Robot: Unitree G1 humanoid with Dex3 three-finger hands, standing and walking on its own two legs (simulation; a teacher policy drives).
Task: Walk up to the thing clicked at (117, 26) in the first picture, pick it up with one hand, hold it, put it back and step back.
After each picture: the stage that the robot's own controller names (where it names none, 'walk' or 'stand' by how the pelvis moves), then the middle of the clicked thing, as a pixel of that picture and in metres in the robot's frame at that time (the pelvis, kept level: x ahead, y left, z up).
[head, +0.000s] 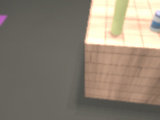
stand; (119, 13) +0.82 -0.17 +0.00
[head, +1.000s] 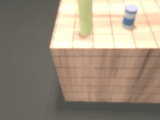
walk; (85, 12) +0.73 +0.05 +0.04
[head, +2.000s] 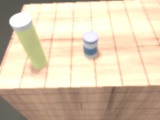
walk; (31, 44) +0.49 +0.26 +0.03
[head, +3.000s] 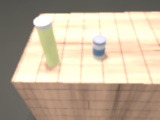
walk; (48, 43) +0.57 +0.21 +0.02
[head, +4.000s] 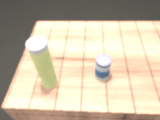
stand; (44, 65) +0.43 +0.20 +0.01
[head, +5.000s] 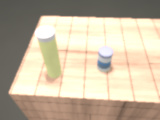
stand; (50, 54) +0.49 +0.18 +0.00
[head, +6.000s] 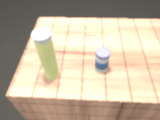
stand; (47, 56) +0.49 +0.19 +0.00
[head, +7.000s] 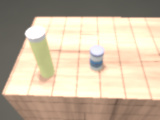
stand; (42, 54) +0.50 +0.22 +0.00
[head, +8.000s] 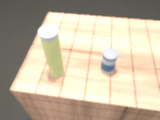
stand; (53, 54) +0.48 +0.18 +0.00
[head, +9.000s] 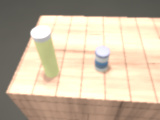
rise first; (47, 54) +0.49 +0.20 +0.00
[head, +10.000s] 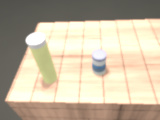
rise first; (44, 60) +0.47 +0.23 +0.01
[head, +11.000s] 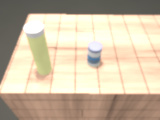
go down; (40, 51) +0.51 +0.20 +0.01
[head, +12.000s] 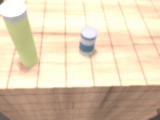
go down; (22, 38) +0.49 +0.21 +0.05
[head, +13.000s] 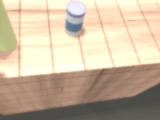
close in; out of the picture +0.50 +0.23 +0.09
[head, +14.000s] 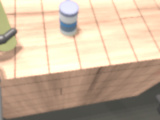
close; out of the picture +0.52 +0.22 +0.10
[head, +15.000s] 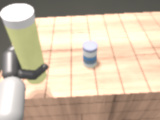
lift; (29, 50) +0.37 +0.17 +0.18
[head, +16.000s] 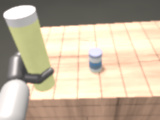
hold; (34, 54) +0.33 +0.17 +0.21
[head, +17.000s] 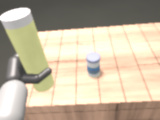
hold; (32, 55) +0.34 +0.17 +0.20
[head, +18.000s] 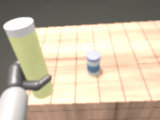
hold; (33, 62) +0.34 +0.18 +0.17
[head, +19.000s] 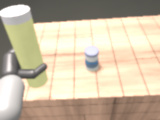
crouch; (28, 51) +0.37 +0.19 +0.18
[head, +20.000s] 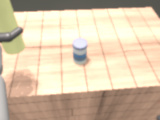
crouch; (1, 15) +0.48 +0.24 +0.21
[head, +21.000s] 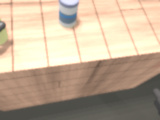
lower; out of the picture +0.53 +0.24 +0.10
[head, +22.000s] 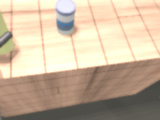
lower; out of the picture +0.51 +0.22 +0.10
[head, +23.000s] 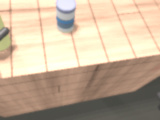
lower; out of the picture +0.52 +0.23 +0.10
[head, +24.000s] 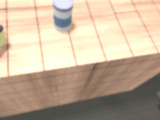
lower; out of the picture +0.53 +0.23 +0.11
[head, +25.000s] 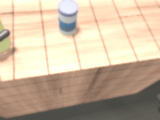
open; out of the picture +0.52 +0.24 +0.10
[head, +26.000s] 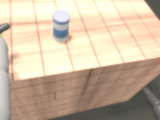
hold; out of the picture +0.53 +0.24 +0.09
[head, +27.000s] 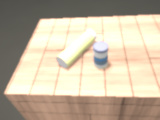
sink last; (77, 47) +0.62 +0.10 -0.03
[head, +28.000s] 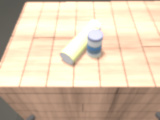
stand; (82, 40) +0.59 +0.04 -0.03
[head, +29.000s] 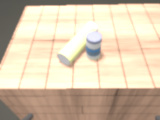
stand; (79, 42) +0.59 +0.06 -0.02
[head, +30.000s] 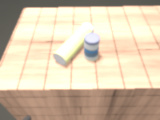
stand; (75, 42) +0.60 +0.07 -0.02
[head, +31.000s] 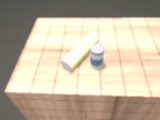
stand; (80, 51) +0.62 +0.06 -0.09
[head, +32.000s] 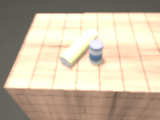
stand; (79, 46) +0.63 +0.06 -0.09
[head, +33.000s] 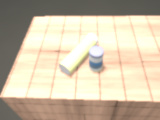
stand; (79, 53) +0.58 +0.06 -0.09
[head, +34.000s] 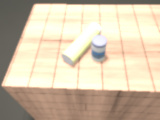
walk; (82, 42) +0.60 +0.04 -0.08
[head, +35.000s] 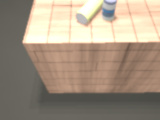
walk; (93, 5) +0.81 -0.03 -0.06
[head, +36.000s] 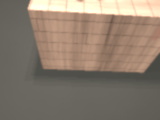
walk; out of the picture +1.08 +0.03 -0.07
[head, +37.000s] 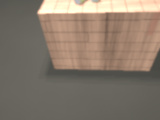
walk; out of the picture +1.25 +0.05 -0.06
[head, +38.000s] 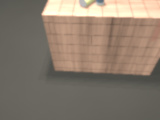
stand; out of the picture +1.22 -0.03 -0.08
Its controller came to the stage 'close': yes
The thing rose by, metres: 0.22
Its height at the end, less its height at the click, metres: -0.09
